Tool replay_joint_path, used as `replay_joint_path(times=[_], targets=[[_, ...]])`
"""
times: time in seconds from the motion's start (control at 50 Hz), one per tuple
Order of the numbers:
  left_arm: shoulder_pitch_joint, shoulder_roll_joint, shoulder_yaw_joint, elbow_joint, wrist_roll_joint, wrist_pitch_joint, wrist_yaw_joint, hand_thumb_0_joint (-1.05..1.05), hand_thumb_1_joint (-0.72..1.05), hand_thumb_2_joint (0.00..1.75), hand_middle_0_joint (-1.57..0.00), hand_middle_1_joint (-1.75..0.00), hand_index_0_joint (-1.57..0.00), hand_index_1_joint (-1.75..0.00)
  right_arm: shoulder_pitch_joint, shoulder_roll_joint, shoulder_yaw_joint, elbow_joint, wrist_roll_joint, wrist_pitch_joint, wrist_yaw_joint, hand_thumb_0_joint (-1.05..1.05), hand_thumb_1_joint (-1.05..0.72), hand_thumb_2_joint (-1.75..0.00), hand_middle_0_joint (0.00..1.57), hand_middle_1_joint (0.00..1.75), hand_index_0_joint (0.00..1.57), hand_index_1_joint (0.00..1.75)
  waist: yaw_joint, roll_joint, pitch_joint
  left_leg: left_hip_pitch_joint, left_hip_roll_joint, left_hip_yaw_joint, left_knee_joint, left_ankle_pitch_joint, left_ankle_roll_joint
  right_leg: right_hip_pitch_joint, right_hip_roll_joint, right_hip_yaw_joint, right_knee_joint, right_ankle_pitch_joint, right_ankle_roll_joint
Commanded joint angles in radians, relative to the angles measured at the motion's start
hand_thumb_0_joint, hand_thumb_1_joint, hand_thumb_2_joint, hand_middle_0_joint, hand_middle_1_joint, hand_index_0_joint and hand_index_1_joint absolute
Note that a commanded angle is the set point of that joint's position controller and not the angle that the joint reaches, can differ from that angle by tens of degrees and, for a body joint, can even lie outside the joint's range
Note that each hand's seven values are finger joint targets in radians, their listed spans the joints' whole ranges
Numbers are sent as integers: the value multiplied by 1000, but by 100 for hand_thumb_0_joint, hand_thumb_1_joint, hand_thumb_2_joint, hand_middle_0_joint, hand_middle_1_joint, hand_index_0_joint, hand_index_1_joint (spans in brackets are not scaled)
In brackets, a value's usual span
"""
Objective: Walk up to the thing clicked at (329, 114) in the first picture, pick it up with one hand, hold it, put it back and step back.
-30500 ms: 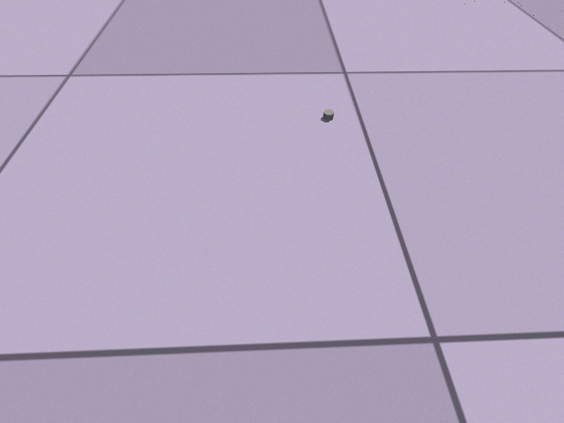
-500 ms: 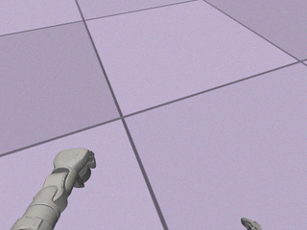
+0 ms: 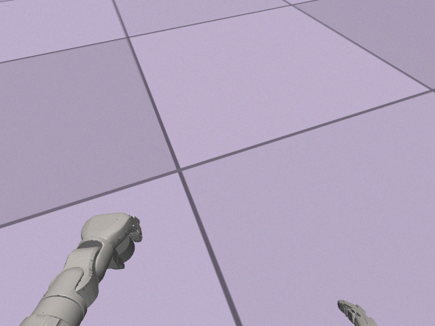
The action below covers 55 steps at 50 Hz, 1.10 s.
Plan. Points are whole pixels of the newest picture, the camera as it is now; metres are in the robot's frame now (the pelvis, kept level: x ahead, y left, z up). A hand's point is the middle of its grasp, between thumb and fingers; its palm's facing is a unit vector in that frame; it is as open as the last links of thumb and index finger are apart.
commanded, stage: hold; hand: left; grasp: from above
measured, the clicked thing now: (117, 246) +0.32 +0.23 -0.07
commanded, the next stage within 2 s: crouch in 0.98 s
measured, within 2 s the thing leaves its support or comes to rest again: neither
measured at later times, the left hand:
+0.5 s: hand (113, 248) +0.29 +0.22 -0.03, palm faces -0.44 -0.05 -0.90, open 7.6 cm
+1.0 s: hand (113, 246) +0.30 +0.22 -0.03, palm faces -0.44 -0.05 -0.90, open 7.6 cm
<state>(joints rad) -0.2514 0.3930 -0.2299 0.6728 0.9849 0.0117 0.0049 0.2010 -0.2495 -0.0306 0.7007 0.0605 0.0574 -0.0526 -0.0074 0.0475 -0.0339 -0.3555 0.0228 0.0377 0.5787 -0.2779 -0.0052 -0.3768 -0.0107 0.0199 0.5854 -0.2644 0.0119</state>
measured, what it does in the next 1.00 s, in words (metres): stands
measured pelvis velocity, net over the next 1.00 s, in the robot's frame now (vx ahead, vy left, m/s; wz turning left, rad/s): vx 0.00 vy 0.00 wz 0.00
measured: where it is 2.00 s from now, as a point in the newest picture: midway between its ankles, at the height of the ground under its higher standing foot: outside the picture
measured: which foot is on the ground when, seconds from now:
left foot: down 0.00-1.00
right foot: down 0.00-1.00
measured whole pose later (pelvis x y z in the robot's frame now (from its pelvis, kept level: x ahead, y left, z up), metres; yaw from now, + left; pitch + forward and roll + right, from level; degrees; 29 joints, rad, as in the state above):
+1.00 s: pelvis +0.00 +0.00 +0.01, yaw +0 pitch +1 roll +0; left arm -0.25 0.40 -0.23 0.64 0.99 0.00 -0.02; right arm 0.18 -0.25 -0.02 0.70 0.07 0.07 -0.06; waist 0.00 0.05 -0.01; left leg -0.27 0.02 0.04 0.48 -0.24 -0.01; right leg -0.29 -0.01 0.02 0.50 -0.23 0.01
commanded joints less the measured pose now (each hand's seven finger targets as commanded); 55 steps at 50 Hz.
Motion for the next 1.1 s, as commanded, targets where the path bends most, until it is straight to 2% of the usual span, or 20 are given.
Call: replay_joint_path(times=[0.0, 0.26, 0.28, 0.34, 0.36, 0.4, 0.44, 0.54, 0.56, 0.58, 0.64, 0.66, 0.74, 0.76, 0.8, 0.94, 0.98, 1.02, 1.06, 1.08], targets=[[-341, 216, 107, -192, -2, -2, 44, 0, 65, 44, -88, -71, -97, -62, -71, -131, -42, -129, 3, -45, -16, 0, -91, -90, 20, 30, 20, 30, 2, -44, -240, 131, -38, -8, -85, 167, 20, 93, 38, -1, -106, 131, -15], [-315, 212, 100, -202, -14, 8, 17, 0, 65, 44, -87, -72, -96, -63, -106, -128, -38, -137, 10, -47, -16, 0, -90, -90, 20, 30, 20, 30, 18, -34, -210, 152, -37, -2, -123, 164, 20, 117, 36, -6, -140, 120, -17], [-351, 219, 102, -236, -19, 3, 14, 0, 65, 43, -86, -74, -96, -64, -108, -127, -35, -143, 10, -47, -18, 0, -90, -90, 20, 30, 20, 30, 15, -30, -213, 156, -36, -2, -125, 149, 19, 113, 37, -3, -143, 106, -17], [-304, 206, 93, -212, -16, 5, 0, 0, 64, 41, -85, -73, -95, -63, -116, -125, -33, -144, 8, -47, -18, 0, -90, -90, 20, 30, 20, 30, 14, -43, -192, 155, -32, -8, -136, 138, 20, 114, 38, -7, -151, 92, -18], [-346, 205, 90, -245, -15, 2, -3, 0, 65, 43, -85, -75, -95, -64, -114, -125, -32, -145, 9, -48, -19, 0, -90, -90, 20, 30, 20, 30, 14, -37, -213, 166, -34, -4, -136, 149, 20, 116, 37, -4, -147, 106, -19], [-336, 222, 108, -245, -15, 2, -3, 0, 64, 43, -84, -76, -95, -65, -118, -125, -31, -148, 9, -47, -20, 0, -90, -90, 20, 30, 20, 30, 21, -32, -211, 169, -36, -2, -136, 159, 19, 127, 36, -4, -152, 111, -18], [-321, 198, 88, -246, -15, 2, -6, 0, 63, 45, -84, -75, -94, -65, -117, -123, -31, -147, 9, -46, -19, 0, -90, -90, 20, 30, 20, 30, 14, -35, -215, 181, -34, -3, -137, 175, 20, 128, 37, -5, -149, 128, -19], [-367, 238, 123, -260, -8, -3, 7, 0, 64, 46, -85, -76, -94, -66, -113, -121, -30, -140, 6, -43, -21, 0, -90, -90, 20, 30, 20, 30, 19, -15, -236, 189, -38, 3, -133, 200, 21, 138, 33, -2, -151, 160, -16], [-311, 237, 133, -201, -10, 2, 8, 0, 63, 45, -85, -75, -94, -65, -117, -123, -29, -140, 6, -41, -21, 0, -90, -90, 20, 30, 20, 30, 23, -27, -203, 177, -38, 3, -139, 187, 20, 137, 35, -6, -158, 139, -17], [-319, 200, 98, -225, -8, 1, 3, 0, 62, 46, -85, -76, -94, -66, -122, -118, -28, -145, 6, -41, -20, 0, -90, -90, 20, 30, 20, 30, 15, -40, -199, 183, -36, 0, -141, 183, 21, 130, 35, -7, -158, 137, -17], [-319, 224, 115, -241, -1, 0, 2, 0, 64, 46, -86, -76, -95, -66, -118, -119, -32, -142, 8, -39, -20, 0, -90, -90, 20, 30, 20, 30, 26, -26, -226, 193, -40, 3, -140, 205, 22, 152, 33, -6, -159, 159, -17], [-326, 199, 92, -252, -3, 1, -3, 0, 63, 49, -86, -75, -94, -66, -118, -119, -34, -145, 8, -38, -19, 0, -90, -90, 20, 30, 20, 30, 16, -27, -232, 204, -38, 4, -139, 216, 21, 147, 33, -4, -157, 171, -17], [-307, 190, 87, -210, -6, 1, -5, 0, 61, 44, -84, -74, -93, -64, -113, -121, -35, -140, 9, -37, -19, 0, -90, -90, 20, 30, 20, 30, 11, -45, -197, 194, -34, -1, -148, 203, 21, 138, 36, -11, -162, 158, -19], [-325, 225, 117, -224, -7, -1, -1, 0, 62, 45, -84, -74, -93, -64, -113, -125, -35, -141, 7, -35, -21, 0, -90, -90, 20, 30, 20, 30, 18, -36, -214, 196, -35, 1, -148, 203, 21, 146, 35, -9, -165, 158, -18], [-323, 201, 94, -235, -5, -2, -3, 0, 61, 45, -83, -75, -93, -65, -114, -120, -33, -146, 8, -33, -19, 0, -90, -90, 20, 30, 20, 30, 15, -33, -217, 203, -37, 3, -147, 214, 20, 145, 34, -8, -161, 168, -19], [-344, 226, 122, -217, 2, -5, 21, 0, 60, 45, -84, -74, -93, -64, -106, -123, -36, -136, 7, -32, -20, 0, -90, -90, 20, 30, 20, 30, 17, -26, -226, 204, -37, 3, -146, 210, 20, 152, 34, -10, -167, 166, -19], [-332, 191, 91, -220, 4, -2, 22, 0, 64, 48, -85, -77, -95, -68, -107, -121, -37, -138, 7, -33, -18, 0, -90, -90, 20, 30, 20, 30, 15, -33, -223, 200, -38, 3, -144, 223, 19, 149, 33, -9, -162, 179, -19], [-328, 224, 119, -209, 7, 2, 24, 0, 65, 49, -87, -75, -96, -66, -107, -127, -41, -138, 8, -30, -17, 0, -90, -90, 20, 30, 20, 30, 23, -20, -221, 203, -35, 0, -151, 227, 17, 152, 35, -13, -163, 177, -22], [-338, 202, 96, -233, 2, -1, 16, 0, 69, 44, -90, -77, -100, -66, -106, -124, -43, -139, 7, -29, -16, 0, -92, -91, 20, 30, 20, 30, 21, -26, -243, 214, -33, 1, -146, 237, 18, 164, 35, -13, -162, 187, -21], [-326, 190, 83, -220, 3, 1, 13, 0, 61, 49, -82, -71, -92, -63, -104, -123, -42, -134, 7, -29, -15, 0, -88, -89, 20, 30, 20, 30, 14, -35, -241, 216, -34, -1, -144, 251, 20, 167, 34, -13, -159, 205, -20]])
